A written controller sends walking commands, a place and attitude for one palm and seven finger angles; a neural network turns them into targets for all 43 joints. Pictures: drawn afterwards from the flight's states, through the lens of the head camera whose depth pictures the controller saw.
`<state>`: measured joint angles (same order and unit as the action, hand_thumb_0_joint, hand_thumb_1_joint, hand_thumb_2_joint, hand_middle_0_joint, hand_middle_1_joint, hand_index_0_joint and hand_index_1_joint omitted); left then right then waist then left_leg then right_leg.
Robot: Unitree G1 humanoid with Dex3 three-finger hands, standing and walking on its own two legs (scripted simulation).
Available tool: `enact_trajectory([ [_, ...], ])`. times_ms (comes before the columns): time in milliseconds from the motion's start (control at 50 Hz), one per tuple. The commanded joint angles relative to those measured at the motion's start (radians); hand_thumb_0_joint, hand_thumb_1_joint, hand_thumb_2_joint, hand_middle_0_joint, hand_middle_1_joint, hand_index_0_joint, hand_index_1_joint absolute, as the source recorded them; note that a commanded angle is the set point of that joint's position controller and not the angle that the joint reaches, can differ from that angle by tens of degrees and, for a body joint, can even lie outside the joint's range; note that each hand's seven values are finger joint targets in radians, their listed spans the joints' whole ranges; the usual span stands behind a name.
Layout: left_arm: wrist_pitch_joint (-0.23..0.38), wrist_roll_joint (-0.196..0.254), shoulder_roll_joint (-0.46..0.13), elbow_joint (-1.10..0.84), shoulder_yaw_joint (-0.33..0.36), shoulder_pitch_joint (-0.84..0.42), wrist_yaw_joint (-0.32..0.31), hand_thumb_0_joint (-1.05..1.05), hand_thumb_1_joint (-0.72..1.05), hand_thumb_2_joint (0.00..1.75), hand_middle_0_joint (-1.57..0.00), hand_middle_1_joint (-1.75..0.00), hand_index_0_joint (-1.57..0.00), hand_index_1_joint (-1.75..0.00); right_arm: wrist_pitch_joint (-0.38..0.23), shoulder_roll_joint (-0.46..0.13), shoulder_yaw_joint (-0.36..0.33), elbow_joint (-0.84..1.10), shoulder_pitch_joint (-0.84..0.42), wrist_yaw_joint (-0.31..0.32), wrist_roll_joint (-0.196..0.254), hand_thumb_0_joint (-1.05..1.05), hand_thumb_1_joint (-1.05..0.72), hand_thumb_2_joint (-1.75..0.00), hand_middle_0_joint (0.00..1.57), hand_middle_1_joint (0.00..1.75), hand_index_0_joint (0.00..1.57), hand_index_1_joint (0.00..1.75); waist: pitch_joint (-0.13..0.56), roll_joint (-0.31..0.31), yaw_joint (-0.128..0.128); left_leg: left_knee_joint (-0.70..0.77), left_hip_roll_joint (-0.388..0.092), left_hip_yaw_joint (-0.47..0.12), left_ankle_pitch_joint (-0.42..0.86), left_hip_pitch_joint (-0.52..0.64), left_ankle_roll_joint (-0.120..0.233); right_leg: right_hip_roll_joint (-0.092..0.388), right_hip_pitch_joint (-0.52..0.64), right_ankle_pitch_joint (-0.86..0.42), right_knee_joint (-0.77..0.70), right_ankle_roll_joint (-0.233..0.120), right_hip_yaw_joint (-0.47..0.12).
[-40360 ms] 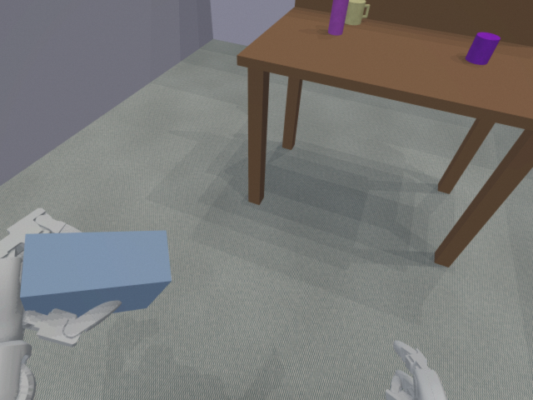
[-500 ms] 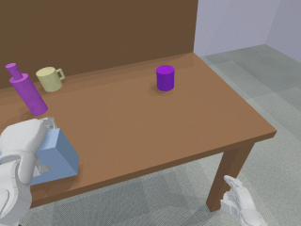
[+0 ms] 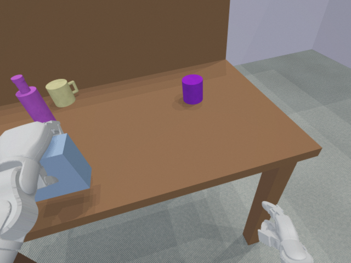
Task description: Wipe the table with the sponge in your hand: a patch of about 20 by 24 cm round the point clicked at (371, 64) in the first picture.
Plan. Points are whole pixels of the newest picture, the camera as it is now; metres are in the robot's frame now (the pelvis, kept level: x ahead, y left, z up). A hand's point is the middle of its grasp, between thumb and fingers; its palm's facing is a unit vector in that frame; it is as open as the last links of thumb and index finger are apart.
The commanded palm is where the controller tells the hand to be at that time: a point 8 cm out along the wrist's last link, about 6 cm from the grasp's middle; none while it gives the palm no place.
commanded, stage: lift the sponge slowly off the table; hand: left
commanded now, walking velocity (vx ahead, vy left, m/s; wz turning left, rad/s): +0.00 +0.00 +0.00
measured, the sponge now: (53, 175) +0.24 +0.33 +0.11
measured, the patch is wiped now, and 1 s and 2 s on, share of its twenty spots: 1.00 1.00 1.00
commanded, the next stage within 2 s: bring the sponge back beside the body in 0.38 s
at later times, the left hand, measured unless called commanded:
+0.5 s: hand (43, 151) +0.25 +0.32 +0.18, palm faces +0.07 -0.06 -1.00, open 9.6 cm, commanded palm +0.20 +0.31 +0.26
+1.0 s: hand (48, 163) +0.23 +0.31 +0.16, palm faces +0.08 -0.09 -0.99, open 9.6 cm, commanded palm +0.19 +0.31 +0.24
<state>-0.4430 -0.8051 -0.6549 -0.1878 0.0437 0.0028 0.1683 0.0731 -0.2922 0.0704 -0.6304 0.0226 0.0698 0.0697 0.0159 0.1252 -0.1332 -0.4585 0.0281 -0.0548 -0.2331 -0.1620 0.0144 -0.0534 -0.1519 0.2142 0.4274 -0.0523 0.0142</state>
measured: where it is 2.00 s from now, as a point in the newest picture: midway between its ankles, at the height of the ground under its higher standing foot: outside the picture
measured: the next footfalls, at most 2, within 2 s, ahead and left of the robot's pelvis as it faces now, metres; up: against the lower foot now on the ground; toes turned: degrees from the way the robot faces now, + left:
none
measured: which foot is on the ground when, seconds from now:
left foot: down 0.00-1.00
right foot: down 0.00-1.00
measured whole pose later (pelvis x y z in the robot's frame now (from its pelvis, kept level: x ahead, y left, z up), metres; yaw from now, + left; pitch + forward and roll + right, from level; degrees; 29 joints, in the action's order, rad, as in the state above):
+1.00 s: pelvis +0.00 +0.01 +0.00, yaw +0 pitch -4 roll +0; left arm -0.46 -0.79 -0.65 -0.32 0.02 0.07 0.18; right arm 0.07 -0.28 0.08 -0.61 0.01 0.07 0.06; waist 0.01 0.12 -0.15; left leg -0.47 0.04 -0.04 -0.24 -0.17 0.03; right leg -0.05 -0.16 0.22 0.44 -0.04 0.00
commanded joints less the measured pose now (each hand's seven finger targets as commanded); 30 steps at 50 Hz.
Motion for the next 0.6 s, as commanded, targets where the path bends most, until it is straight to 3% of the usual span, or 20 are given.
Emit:
enact_trajectory([
  [0,0.028,-0.038,-0.301,-0.163,0.163,-0.319,-0.018,0.00,0.10,1.30,-1.20,-1.60,-1.20,-1.60,-0.062,-0.095,-0.032,0.182,-0.225,0.020,-0.005,0.00,-0.90,-0.90,0.20,0.30,0.20,0.30,0.157,-0.063,0.011,0.049,0.013,-0.015,0.136,0.011,0.038,0.035,0.047,-0.063,-0.082,-0.016,-0.076],
  [20,0.031,-0.042,-0.328,-0.184,0.188,-0.343,-0.020,0.00,0.10,1.30,-1.20,-1.60,-1.20,-1.60,-0.073,-0.090,-0.028,0.191,-0.257,0.022,-0.001,0.00,-0.90,-0.90,0.20,0.30,0.20,0.30,0.162,-0.045,0.011,0.049,0.011,-0.027,0.125,0.013,0.034,0.025,0.045,-0.046,-0.083,-0.032,-0.122],
  [40,0.037,-0.050,-0.339,-0.164,0.189,-0.389,-0.023,0.00,0.10,1.30,-1.20,-1.60,-1.20,-1.60,-0.071,-0.092,-0.027,0.181,-0.228,0.027,-0.007,0.00,-0.90,-0.90,0.20,0.30,0.20,0.30,0.180,-0.049,0.008,0.044,0.015,-0.017,0.135,0.014,0.035,0.036,0.059,-0.049,-0.076,-0.026,-0.086],
  [80,0.058,-0.044,-0.316,-0.170,0.175,-0.385,-0.026,0.00,0.10,1.30,-1.20,-1.60,-1.20,-1.60,-0.073,-0.089,-0.030,0.181,-0.221,0.027,-0.009,0.00,-0.90,-0.90,0.20,0.30,0.20,0.30,0.181,-0.024,0.008,0.041,0.016,-0.017,0.160,0.030,0.033,0.036,0.060,-0.084,-0.078,-0.028,-0.085],
  [100,0.064,-0.039,-0.350,-0.168,0.211,-0.362,-0.030,0.00,0.10,1.30,-1.20,-1.60,-1.20,-1.60,-0.071,-0.089,-0.034,0.178,-0.210,0.027,-0.011,0.00,-0.90,-0.90,0.20,0.30,0.20,0.30,0.196,-0.037,-0.001,0.043,0.016,-0.021,0.160,0.028,0.033,0.037,0.074,-0.086,-0.075,-0.027,-0.089],
  [120,0.065,-0.040,-0.360,-0.203,0.220,-0.380,-0.031,0.00,0.10,1.30,-1.20,-1.60,-1.20,-1.60,-0.083,-0.088,-0.030,0.191,-0.252,0.024,-0.005,0.00,-0.90,-0.90,0.20,0.30,0.20,0.30,0.208,0.002,0.000,0.040,0.016,-0.033,0.160,0.032,0.028,0.027,0.078,-0.089,-0.074,-0.042,-0.135],
  [140,0.066,-0.041,-0.372,-0.190,0.238,-0.381,-0.036,0.00,0.10,1.30,-1.20,-1.60,-1.20,-1.60,-0.080,-0.087,-0.031,0.182,-0.221,0.025,-0.013,0.00,-0.90,-0.90,0.20,0.30,0.20,0.30,0.231,-0.016,-0.012,0.036,0.017,-0.022,0.189,0.027,0.028,0.039,0.107,-0.122,-0.056,-0.037,-0.098],
  [200,0.049,-0.014,-0.343,-0.185,0.229,-0.299,-0.033,0.00,0.10,1.30,-1.20,-1.60,-1.20,-1.60,-0.066,-0.088,-0.035,0.181,-0.221,0.012,-0.012,0.00,-0.90,-0.90,0.20,0.30,0.20,0.30,0.198,-0.013,-0.013,0.037,0.014,-0.017,0.202,0.015,0.025,0.041,0.091,-0.152,-0.060,-0.029,-0.095],
  [220,0.036,-0.016,-0.344,-0.197,0.233,-0.321,-0.030,0.00,0.10,1.30,-1.20,-1.60,-1.20,-1.60,-0.072,-0.087,-0.033,0.188,-0.260,0.010,-0.004,0.00,-0.90,-0.90,0.20,0.30,0.20,0.30,0.198,0.005,-0.009,0.039,0.012,-0.030,0.193,0.012,0.020,0.028,0.088,-0.143,-0.060,-0.044,-0.139],
  [240,0.021,-0.009,-0.328,-0.179,0.218,-0.313,-0.028,0.00,0.10,1.30,-1.20,-1.60,-1.20,-1.60,-0.066,-0.090,-0.033,0.185,-0.236,0.008,-0.009,0.00,-0.90,-0.90,0.20,0.30,0.20,0.30,0.187,-0.016,-0.013,0.038,0.011,-0.019,0.194,-0.002,0.021,0.041,0.090,-0.146,-0.055,-0.034,-0.100],
  [280,-0.002,-0.002,-0.305,-0.148,0.191,-0.305,-0.017,0.00,0.10,1.30,-1.20,-1.60,-1.20,-1.60,-0.057,-0.095,-0.033,0.186,-0.234,0.007,-0.005,0.00,-0.90,-0.90,0.20,0.30,0.20,0.30,0.154,-0.067,-0.004,0.043,0.006,-0.016,0.182,-0.011,0.022,0.038,0.063,-0.139,-0.061,-0.023,-0.086],
  [320,-0.015,0.003,-0.317,-0.150,0.208,-0.276,-0.004,0.00,0.10,1.30,-1.20,-1.60,-1.20,-1.60,-0.059,-0.095,-0.031,0.195,-0.268,0.004,0.006,0.00,-0.90,-0.90,0.20,0.30,0.20,0.30,0.151,-0.064,-0.002,0.045,0.004,-0.026,0.166,-0.017,0.022,0.027,0.052,-0.116,-0.064,-0.031,-0.125],
  [340,-0.020,-0.002,-0.304,-0.137,0.184,-0.292,0.003,0.00,0.10,1.30,-1.20,-1.60,-1.20,-1.60,-0.052,-0.099,-0.028,0.193,-0.240,0.009,0.000,0.00,-0.90,-0.90,0.20,0.30,0.20,0.30,0.170,-0.086,-0.004,0.040,0.006,-0.012,0.175,-0.021,0.026,0.041,0.065,-0.128,-0.051,-0.021,-0.084],
  [400,-0.015,-0.011,-0.301,-0.177,0.166,-0.303,0.018,0.00,0.10,1.30,-1.20,-1.60,-1.20,-1.60,-0.049,-0.096,-0.027,0.202,-0.242,0.012,0.002,0.00,-0.90,-0.90,0.20,0.30,0.20,0.30,0.190,-0.066,-0.001,0.039,0.009,-0.010,0.188,-0.001,0.032,0.042,0.063,-0.144,-0.048,-0.015,-0.067],
  [420,-0.012,-0.014,-0.301,-0.236,0.168,-0.313,0.020,0.00,0.10,1.30,-1.20,-1.60,-1.20,-1.60,-0.063,-0.087,-0.022,0.221,-0.281,0.011,0.006,0.00,-0.90,-0.90,0.20,0.30,0.20,0.30,0.210,-0.035,0.001,0.043,0.005,-0.025,0.181,0.007,0.029,0.033,0.072,-0.138,-0.045,-0.029,-0.110],
  [440,-0.007,-0.023,-0.339,-0.222,0.197,-0.308,0.017,0.00,0.10,1.30,-1.20,-1.60,-1.20,-1.60,-0.060,-0.092,-0.023,0.209,-0.239,0.014,-0.003,0.00,-0.90,-0.90,0.20,0.30,0.20,0.30,0.227,-0.054,-0.011,0.031,0.010,-0.016,0.199,0.004,0.033,0.046,0.086,-0.147,-0.033,-0.023,-0.075],
  [500,0.028,-0.028,-0.335,-0.242,0.192,-0.322,0.015,0.00,0.10,1.30,-1.20,-1.60,-1.20,-1.60,-0.060,-0.086,-0.023,0.208,-0.226,0.018,-0.008,0.00,-0.90,-0.90,0.20,0.30,0.20,0.30,0.206,-0.061,-0.002,0.033,0.009,-0.012,0.187,0.026,0.035,0.043,0.062,-0.123,-0.051,-0.017,-0.067],
  [520,0.034,-0.027,-0.343,-0.288,0.208,-0.325,0.007,0.00,0.10,1.30,-1.20,-1.60,-1.20,-1.60,-0.074,-0.079,-0.022,0.220,-0.266,0.018,-0.001,0.00,-0.90,-0.90,0.20,0.30,0.20,0.30,0.212,-0.020,-0.003,0.033,0.006,-0.030,0.175,0.032,0.032,0.030,0.060,-0.106,-0.054,-0.035,-0.121],
  [540,0.041,-0.034,-0.345,-0.261,0.208,-0.350,-0.004,0.00,0.10,1.30,-1.20,-1.60,-1.20,-1.60,-0.070,-0.080,-0.020,0.203,-0.226,0.022,-0.011,0.00,-0.90,-0.90,0.20,0.30,0.20,0.30,0.211,-0.032,-0.007,0.030,0.008,-0.017,0.187,0.029,0.031,0.042,0.068,-0.109,-0.049,-0.029,-0.081],
  [580,0.049,-0.027,-0.328,-0.222,0.209,-0.304,-0.018,0.00,0.10,1.30,-1.20,-1.60,-1.20,-1.60,-0.066,-0.082,-0.026,0.193,-0.212,0.018,-0.013,0.00,-0.90,-0.90,0.20,0.30,0.20,0.30,0.179,-0.046,-0.006,0.039,0.003,-0.018,0.176,0.027,0.026,0.038,0.051,-0.098,-0.064,-0.027,-0.077],
])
